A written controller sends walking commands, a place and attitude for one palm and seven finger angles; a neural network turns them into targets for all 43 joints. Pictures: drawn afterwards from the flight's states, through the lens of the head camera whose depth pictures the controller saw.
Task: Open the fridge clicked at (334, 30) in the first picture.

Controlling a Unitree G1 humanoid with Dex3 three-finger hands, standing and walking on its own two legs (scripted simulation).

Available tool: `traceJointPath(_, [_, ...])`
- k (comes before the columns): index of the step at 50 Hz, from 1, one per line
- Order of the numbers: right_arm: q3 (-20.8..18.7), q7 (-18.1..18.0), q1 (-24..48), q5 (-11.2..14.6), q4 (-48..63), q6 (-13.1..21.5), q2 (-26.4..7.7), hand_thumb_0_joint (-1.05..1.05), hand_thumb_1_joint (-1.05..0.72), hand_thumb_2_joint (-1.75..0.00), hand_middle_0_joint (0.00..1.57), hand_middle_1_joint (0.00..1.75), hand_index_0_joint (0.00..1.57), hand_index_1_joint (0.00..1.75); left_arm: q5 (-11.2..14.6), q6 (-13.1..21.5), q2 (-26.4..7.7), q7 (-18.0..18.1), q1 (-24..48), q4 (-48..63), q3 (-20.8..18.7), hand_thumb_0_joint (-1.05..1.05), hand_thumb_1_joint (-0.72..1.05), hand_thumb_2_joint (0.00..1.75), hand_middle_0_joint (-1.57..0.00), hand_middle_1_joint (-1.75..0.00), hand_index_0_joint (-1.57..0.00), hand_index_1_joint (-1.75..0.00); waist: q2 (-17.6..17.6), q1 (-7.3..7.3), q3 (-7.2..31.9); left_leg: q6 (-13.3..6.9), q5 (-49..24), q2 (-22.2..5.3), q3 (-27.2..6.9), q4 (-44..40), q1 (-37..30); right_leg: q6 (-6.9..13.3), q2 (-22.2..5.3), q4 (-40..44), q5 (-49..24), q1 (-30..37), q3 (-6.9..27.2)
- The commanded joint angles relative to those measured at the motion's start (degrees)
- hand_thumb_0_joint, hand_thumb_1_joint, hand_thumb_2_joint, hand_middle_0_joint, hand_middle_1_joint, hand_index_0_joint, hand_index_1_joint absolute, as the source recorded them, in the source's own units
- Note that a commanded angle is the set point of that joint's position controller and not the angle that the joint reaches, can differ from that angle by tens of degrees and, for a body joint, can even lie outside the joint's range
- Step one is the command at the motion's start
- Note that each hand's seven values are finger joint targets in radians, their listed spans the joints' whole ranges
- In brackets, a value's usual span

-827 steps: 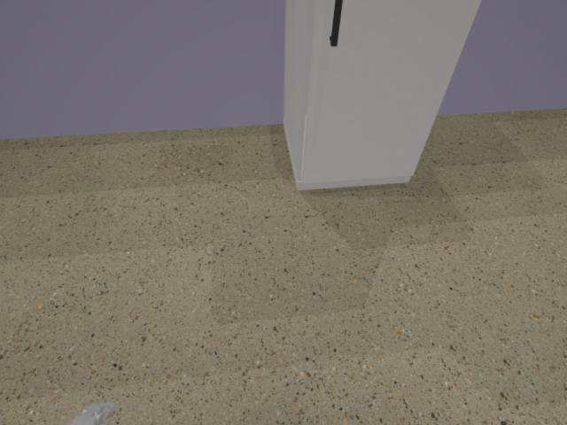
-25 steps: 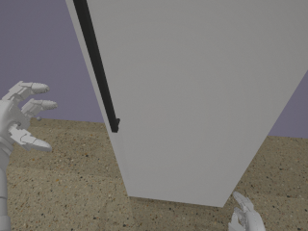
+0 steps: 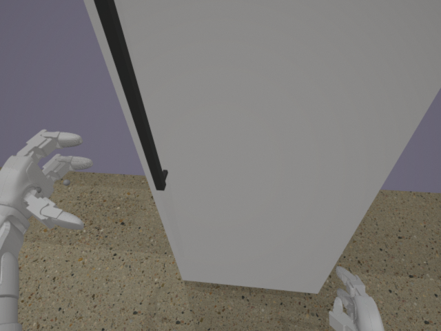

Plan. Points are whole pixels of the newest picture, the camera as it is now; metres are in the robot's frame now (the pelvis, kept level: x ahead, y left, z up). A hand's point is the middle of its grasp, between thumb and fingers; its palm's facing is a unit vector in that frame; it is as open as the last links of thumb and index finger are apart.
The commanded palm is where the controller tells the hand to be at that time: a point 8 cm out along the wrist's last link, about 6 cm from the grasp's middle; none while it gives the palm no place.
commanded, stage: move the hooked fingers beside the handle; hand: left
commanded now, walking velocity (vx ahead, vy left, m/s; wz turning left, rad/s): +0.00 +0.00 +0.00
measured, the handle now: (141, 104) +0.44 +0.19 +0.21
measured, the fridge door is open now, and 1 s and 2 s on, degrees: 0 0 0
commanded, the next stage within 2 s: none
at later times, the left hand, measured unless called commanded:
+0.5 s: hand (78, 167) +0.31 +0.27 +0.17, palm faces +0.06 -1.00 -0.06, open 14.0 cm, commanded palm +0.27 +0.31 +0.17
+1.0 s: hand (88, 159) +0.33 +0.26 +0.17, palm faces +0.04 -1.00 -0.05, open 14.0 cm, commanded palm +0.31 +0.31 +0.17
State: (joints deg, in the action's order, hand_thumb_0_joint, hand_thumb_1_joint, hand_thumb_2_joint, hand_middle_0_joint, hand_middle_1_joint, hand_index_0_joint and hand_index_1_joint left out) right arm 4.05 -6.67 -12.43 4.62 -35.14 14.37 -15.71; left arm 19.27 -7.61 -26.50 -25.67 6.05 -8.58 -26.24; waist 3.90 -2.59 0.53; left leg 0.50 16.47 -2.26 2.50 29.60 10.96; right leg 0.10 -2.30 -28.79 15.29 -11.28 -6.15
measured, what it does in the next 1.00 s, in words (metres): stands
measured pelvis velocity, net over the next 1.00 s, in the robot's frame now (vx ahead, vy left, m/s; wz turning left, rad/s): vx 0.00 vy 0.00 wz -0.01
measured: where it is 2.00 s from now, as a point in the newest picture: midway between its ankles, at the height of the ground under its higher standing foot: outside the picture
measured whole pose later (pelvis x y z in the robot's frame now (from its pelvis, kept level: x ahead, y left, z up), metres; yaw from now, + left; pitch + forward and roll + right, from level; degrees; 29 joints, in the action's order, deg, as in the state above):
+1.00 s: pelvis +0.00 +0.00 +0.00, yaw +0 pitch +0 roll +0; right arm 3.2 -7.0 -14.5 4.7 -36.4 12.3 -16.4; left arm 17.1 -3.3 -26.3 -24.0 17.9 -22.5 -24.3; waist 3.3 -0.8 1.2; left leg 0.5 16.4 -2.2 2.8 30.0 13.1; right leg 0.1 -2.4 -29.7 15.4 -13.8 -5.7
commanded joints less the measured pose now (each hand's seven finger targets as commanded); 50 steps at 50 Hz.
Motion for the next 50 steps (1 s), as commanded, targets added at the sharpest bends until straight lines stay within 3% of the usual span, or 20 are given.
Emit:
traceJointPath(1, [-2.6,-0.4,6.7,-0.1,9.1,3.6,-6.5,0.0,-0.9,-0.9,0.2,0.3,0.2,0.3,2.1,4.8,-17.1,0.5,14.7,11.4,-8.9,0.0,-0.5,0.3,-0.3,-1.2,-0.3,-1.2,-0.4,-0.74,11.0,-2.0,-13.9,2.0,-2.7,-3.7,-3.8,0.5,1.5,3.3,-15.2,2.4,1.8])
traceJointPath(7, [-2.5,-0.9,6.1,0.2,8.6,3.3,-6.6,0.0,-0.9,-0.9,0.2,0.3,0.2,0.3,0.1,2.5,-13.1,1.1,19.9,8.6,-2.3,0.0,-0.5,0.3,-0.3,-1.2,-0.3,-1.2,0.5,0.98,6.6,-2.0,-9.0,1.7,-3.2,-4.6,-3.1,0.5,1.4,4.3,-9.1,-2.0,1.7])
traceJointPath(8, [-2.6,-1.0,5.9,0.1,8.2,3.1,-6.8,0.0,-0.9,-0.9,0.2,0.3,0.2,0.3,-0.1,2.6,-13.9,1.1,20.8,8.5,-2.3,0.0,-0.5,0.3,-0.3,-1.2,-0.3,-1.2,-0.9,1.09,6.5,-2.1,-9.5,1.5,-3.2,-4.4,-3.4,0.6,1.4,4.7,-9.5,-1.6,2.1])
traceJointPath(11, [-2.5,-1.3,6.0,0.0,8.6,3.1,-6.6,0.0,-0.9,-0.9,0.2,0.3,0.2,0.3,-0.7,3.8,-15.4,1.6,24.7,10.4,-3.1,0.0,-0.5,0.3,-0.3,-1.2,-0.3,-1.2,0.2,1.17,10.9,-2.1,-9.5,1.8,-3.6,-4.3,-4.9,0.6,1.3,4.1,-8.9,-0.6,2.1])
traceJointPath(13, [-2.6,-1.5,5.6,-0.3,7.8,2.9,-6.8,0.0,-0.9,-0.9,0.2,0.3,0.2,0.3,-0.7,5.2,-17.7,2.1,26.2,9.6,-4.9,0.0,-0.5,0.3,-0.3,-1.2,-0.3,-1.2,0.0,1.23,11.3,-2.1,-10.4,1.6,-3.5,-4.0,-5.0,0.7,1.4,4.4,-9.6,0.3,2.3])
traceJointPath(16, [-2.5,-1.4,6.0,-0.4,8.3,3.3,-6.2,0.0,-0.9,-0.9,0.2,0.3,0.2,0.3,-0.4,6.8,-15.5,2.5,25.3,10.6,-4.3,0.0,-0.5,0.3,-0.3,-1.2,-0.3,-1.2,2.0,0.63,14.1,-1.9,-13.6,1.8,-3.5,-4.0,-6.3,0.9,1.3,3.1,-13.4,1.9,1.9])
traceJointPath(18, [-2.5,-1.0,5.5,-0.5,8.0,3.2,-6.4,0.0,-0.9,-0.9,0.2,0.3,0.2,0.3,-0.4,6.4,-15.6,2.6,21.7,8.3,-4.8,0.0,-0.5,0.3,-0.3,-1.2,-0.3,-1.2,1.0,-0.15,13.2,-1.8,-14.8,1.5,-3.5,-4.1,-5.3,1.1,1.3,3.1,-14.6,2.5,1.8])
traceJointPath(22, [-2.9,-0.8,5.1,0.0,7.7,2.3,-7.2,0.0,-0.9,-0.9,0.2,0.3,0.2,0.3,-0.8,3.3,-15.8,2.4,20.2,0.7,-5.1,0.0,-0.5,0.3,-0.3,-1.2,-0.3,-1.2,-1.6,0.23,7.7,-1.8,-11.3,1.6,-3.2,-4.7,-1.2,0.8,1.0,3.5,-11.9,-0.2,1.6])
traceJointPath(24, [-3.0,-0.5,5.5,0.1,8.7,2.0,-7.2,0.0,-0.9,-0.9,0.2,0.3,0.2,0.3,-0.9,2.5,-15.3,2.1,20.5,2.5,-4.4,0.0,-0.5,0.3,-0.3,-1.2,-0.3,-1.2,-1.8,-0.03,9.7,-1.9,-13.0,1.6,-2.9,-4.5,-1.9,0.8,0.9,3.2,-13.4,0.8,1.7])
traceJointPath(27, [-3.0,-0.4,5.7,0.0,9.6,2.2,-6.7,0.0,-0.9,-0.9,0.2,0.3,0.2,0.3,-0.9,3.8,-14.5,2.5,24.2,8.3,-3.1,0.0,-0.5,0.3,-0.3,-1.2,-0.3,-1.2,1.8,0.41,12.9,-1.8,-14.6,1.7,-2.8,-3.6,-4.3,0.9,0.9,2.4,-14.6,1.1,1.8])
traceJointPath(30, [-3.3,-0.6,5.0,-0.3,9.0,2.4,-6.6,0.0,-0.9,-0.9,0.2,0.3,0.2,0.3,-0.4,6.4,-15.0,3.3,25.7,10.3,-3.9,0.0,-0.5,0.3,-0.3,-1.2,-0.3,-1.2,-0.6,1.01,14.6,-2.0,-14.9,1.4,-3.0,-3.4,-5.8,0.7,1.4,2.6,-14.8,1.2,2.0])
traceJointPath(33, [-3.4,-1.0,3.9,-0.4,7.2,2.1,-7.3,0.0,-0.9,-0.9,0.2,0.3,0.2,0.3,-0.5,7.1,-17.2,3.6,25.4,5.3,-5.8,0.0,-0.5,0.3,-0.3,-1.2,-0.3,-1.2,-1.9,1.04,12.1,-2.1,-12.6,1.3,-2.7,-3.5,-4.0,0.6,1.3,3.5,-13.1,0.6,2.4])
traceJointPath(37, [-3.2,-1.4,3.9,0.1,6.9,1.6,-7.4,0.0,-0.9,-0.9,0.2,0.3,0.2,0.3,-1.7,5.2,-16.2,3.2,27.8,-0.5,-3.8,0.0,-0.5,0.3,-0.3,-1.2,-0.3,-1.2,1.1,1.69,8.5,-1.9,-9.5,1.5,-2.6,-4.4,-2.0,0.7,0.9,3.9,-9.9,-1.6,2.5])
traceJointPath(38, [-3.4,-1.3,3.6,0.0,6.9,1.4,-7.6,0.0,-0.9,-0.9,0.2,0.3,0.2,0.3,-1.9,4.9,-16.6,3.0,28.1,-1.0,-3.4,0.0,-0.5,0.3,-0.3,-1.2,-0.3,-1.2,-0.8,1.75,8.9,-2.2,-10.4,1.4,-2.5,-4.0,-2.1,0.7,0.8,4.1,-11.0,-1.0,2.8])
traceJointPath(40, [-3.5,-1.4,3.5,0.0,7.6,1.2,-7.6,0.0,-0.9,-0.9,0.2,0.3,0.2,0.3,-2.1,5.0,-17.6,2.5,29.4,-0.7,-3.9,0.0,-0.5,0.3,-0.3,-1.2,-0.3,-1.2,0.3,1.66,11.6,-2.2,-11.8,1.7,-2.6,-3.6,-2.6,0.8,0.7,3.3,-12.5,0.2,2.7])
traceJointPath(43, [-3.3,-1.2,3.6,0.0,7.9,1.3,-7.2,0.0,-0.9,-0.9,0.2,0.3,0.2,0.3,-1.7,6.9,-15.7,1.8,32.6,1.7,-1.4,0.0,-0.5,0.3,-0.3,-1.2,-0.3,-1.2,1.3,2.23,13.5,-2.2,-13.5,1.5,-2.7,-2.9,-4.4,0.9,0.9,2.9,-14.2,0.4,2.8])
traceJointPath(45, [-3.5,-1.2,3.1,-0.2,7.7,1.5,-7.4,0.0,-0.9,-0.9,0.2,0.3,0.2,0.3,-1.1,8.1,-16.9,1.8,32.5,0.8,-3.3,0.0,-0.5,0.3,-0.3,-1.2,-0.3,-1.2,-0.5,2.02,15.3,-2.2,-13.8,1.5,-3.0,-2.7,-4.7,0.8,1.1,2.6,-14.9,1.0,2.7])
traceJointPath(47, [-3.5,-1.2,2.7,-0.1,7.5,1.3,-7.5,0.0,-0.9,-0.9,0.2,0.3,0.2,0.3,-0.9,8.2,-17.1,1.8,30.4,-1.6,-4.3,0.0,-0.5,0.3,-0.3,-1.2,-0.3,-1.2,-1.2,1.68,14.9,-2.1,-13.4,1.6,-2.6,-2.7,-3.7,0.7,1.1,2.5,-14.8,0.7,2.6])
traceJointPath(48, [-3.6,-1.1,2.3,-0.2,6.9,1.0,-7.8,0.0,-0.9,-0.9,0.2,0.3,0.2,0.3,-1.0,8.0,-17.2,1.7,30.1,-3.9,-3.9,0.0,-0.5,0.3,-0.3,-1.2,-0.3,-1.2,-3.3,1.79,13.1,-2.2,-13.3,1.4,-2.6,-2.8,-2.8,0.8,1.1,2.8,-14.7,0.5,2.6])
traceJointPath(50, [-3.5,-1.1,2.3,0.2,6.8,0.6,-7.9,0.0,-0.9,-0.9,0.2,0.3,0.2,0.3,-1.4,6.9,-15.6,1.8,32.2,-6.9,-2.0,0.0,-0.5,0.3,-0.3,-1.2,-0.3,-1.2,-2.8,2.48,10.3,-2.2,-10.8,1.4,-2.5,-3.4,-1.2,0.5,1.0,3.1,-12.5,-1.8,2.7])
